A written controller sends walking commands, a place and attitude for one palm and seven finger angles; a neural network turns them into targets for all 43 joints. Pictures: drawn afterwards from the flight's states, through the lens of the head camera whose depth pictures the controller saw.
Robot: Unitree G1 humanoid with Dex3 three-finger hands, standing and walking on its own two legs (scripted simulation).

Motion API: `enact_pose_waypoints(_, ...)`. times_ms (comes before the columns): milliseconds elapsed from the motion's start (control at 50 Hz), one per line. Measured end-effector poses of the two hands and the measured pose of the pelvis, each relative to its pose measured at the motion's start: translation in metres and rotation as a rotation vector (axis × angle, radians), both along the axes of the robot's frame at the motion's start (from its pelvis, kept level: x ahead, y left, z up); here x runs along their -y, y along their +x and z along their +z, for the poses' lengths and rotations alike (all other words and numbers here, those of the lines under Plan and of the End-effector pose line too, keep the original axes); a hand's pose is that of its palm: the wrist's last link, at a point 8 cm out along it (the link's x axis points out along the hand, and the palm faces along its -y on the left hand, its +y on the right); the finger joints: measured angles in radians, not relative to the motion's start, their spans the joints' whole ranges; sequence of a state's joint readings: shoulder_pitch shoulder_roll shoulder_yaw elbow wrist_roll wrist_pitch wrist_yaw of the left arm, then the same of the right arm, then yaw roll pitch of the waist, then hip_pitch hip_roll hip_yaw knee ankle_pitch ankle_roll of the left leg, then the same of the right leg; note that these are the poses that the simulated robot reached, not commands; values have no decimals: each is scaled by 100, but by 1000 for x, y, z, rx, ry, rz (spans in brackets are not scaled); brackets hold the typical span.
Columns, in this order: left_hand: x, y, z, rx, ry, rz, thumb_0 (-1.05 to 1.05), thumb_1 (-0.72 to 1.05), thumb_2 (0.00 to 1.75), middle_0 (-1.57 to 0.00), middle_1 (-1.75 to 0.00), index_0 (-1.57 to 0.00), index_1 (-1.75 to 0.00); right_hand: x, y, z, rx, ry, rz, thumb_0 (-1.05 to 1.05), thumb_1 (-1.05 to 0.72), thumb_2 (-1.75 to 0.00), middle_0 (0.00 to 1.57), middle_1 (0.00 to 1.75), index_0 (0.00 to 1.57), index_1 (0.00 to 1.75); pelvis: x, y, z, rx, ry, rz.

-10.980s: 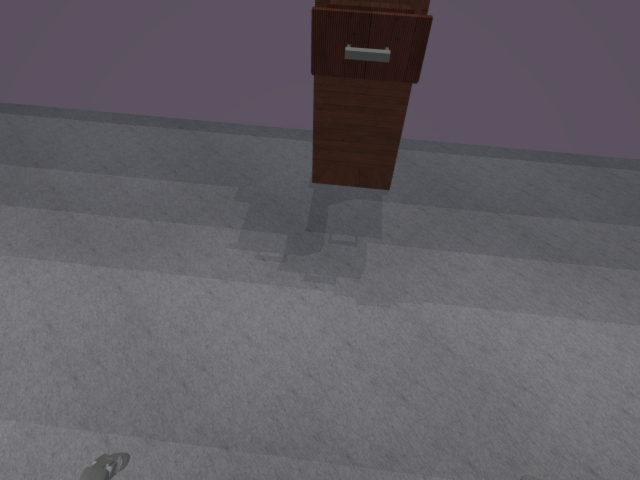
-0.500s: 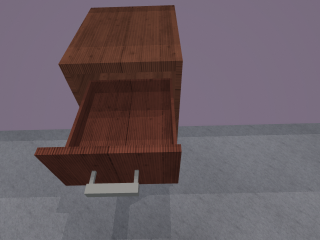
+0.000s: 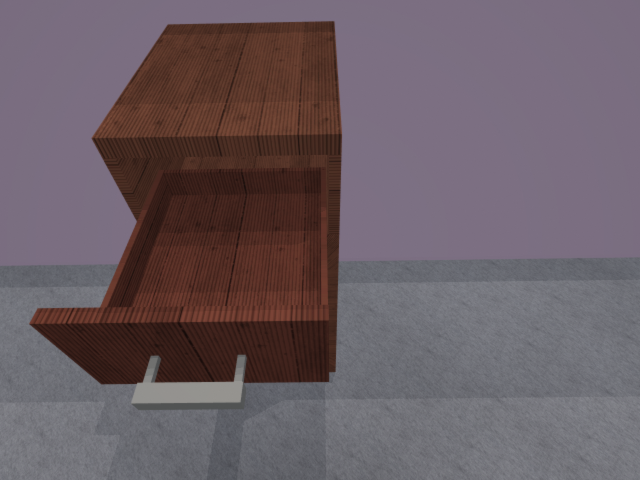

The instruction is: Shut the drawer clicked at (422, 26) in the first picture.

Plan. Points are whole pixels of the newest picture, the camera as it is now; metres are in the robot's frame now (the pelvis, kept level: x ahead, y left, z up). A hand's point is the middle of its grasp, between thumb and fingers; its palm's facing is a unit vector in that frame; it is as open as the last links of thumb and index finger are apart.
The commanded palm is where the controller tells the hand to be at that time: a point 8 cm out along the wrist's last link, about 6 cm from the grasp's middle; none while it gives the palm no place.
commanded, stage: come to a stop and stand still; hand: left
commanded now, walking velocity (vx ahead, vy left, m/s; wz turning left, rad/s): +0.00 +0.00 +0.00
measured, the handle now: (194, 379) +0.23 +0.18 +0.01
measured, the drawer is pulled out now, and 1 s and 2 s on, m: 0.29 0.29 0.28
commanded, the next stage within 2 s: look again from close up in 0.58 s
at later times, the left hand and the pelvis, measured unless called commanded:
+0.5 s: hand out of the picture -0.02 +0.15 -0.17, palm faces +0.03 -0.98 -0.22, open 7.4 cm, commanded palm none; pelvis -0.02 -0.03 +0.00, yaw +0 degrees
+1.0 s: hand out of the picture -0.03 +0.15 -0.17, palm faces +0.03 -0.98 -0.19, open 7.4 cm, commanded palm none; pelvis -0.02 -0.01 +0.00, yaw +0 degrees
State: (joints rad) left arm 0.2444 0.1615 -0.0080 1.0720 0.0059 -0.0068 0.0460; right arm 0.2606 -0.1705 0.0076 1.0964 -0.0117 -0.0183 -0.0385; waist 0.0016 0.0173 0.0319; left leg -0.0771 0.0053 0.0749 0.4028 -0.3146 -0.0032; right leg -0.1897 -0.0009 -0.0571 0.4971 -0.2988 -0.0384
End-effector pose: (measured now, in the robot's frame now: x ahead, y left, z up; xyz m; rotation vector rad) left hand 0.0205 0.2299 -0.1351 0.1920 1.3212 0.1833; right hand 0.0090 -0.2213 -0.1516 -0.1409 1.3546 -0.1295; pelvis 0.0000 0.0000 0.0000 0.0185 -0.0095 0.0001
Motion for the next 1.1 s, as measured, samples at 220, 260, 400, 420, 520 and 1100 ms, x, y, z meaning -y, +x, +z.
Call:
enact_pose_waypoints(220, 17, -17, 1, -20, -4, 8, 1, 92, 90, -20, -30, -20, -30, 12, -14, 0, -33, 15, 3, 0, -91, -90, 20, 30, 20, 30, 16, -6, 2, 4, -1, 6)
enact_pose_waypoints(260, 20, -21, 1, -27, -7, 9, 1, 92, 90, -20, -30, -20, -30, 13, -18, 0, -43, 18, 1, 0, -91, -90, 20, 30, 20, 30, 19, -7, 2, 4, -2, 6)
enact_pose_waypoints(400, 29, -35, -1, -50, -20, 16, 1, 91, 90, -20, -30, -20, -30, 15, -35, 1, -77, 24, -5, 0, -91, -90, 20, 30, 20, 30, 24, -12, 2, 4, -4, 7)
enact_pose_waypoints(420, 30, -37, -1, -53, -21, 17, 1, 91, 90, -20, -30, -20, -30, 15, -38, 1, -81, 24, -7, 0, -91, -90, 20, 30, 20, 30, 25, -13, 2, 3, -5, 7)
enact_pose_waypoints(520, 34, -45, -2, -65, -30, 21, 1, 91, 90, -20, -30, -20, -30, 14, -49, 1, -102, 27, -13, 0, -91, -90, 20, 30, 20, 30, 26, -16, 2, 3, -6, 7)
enact_pose_waypoints(1100, 26, -61, -5, -86, -54, 26, 1, 91, 90, -20, -30, -20, -30, -15, -71, 3, -113, 45, -39, 0, -91, -90, 20, 30, 20, 30, 10, -25, 3, 5, -8, -3)
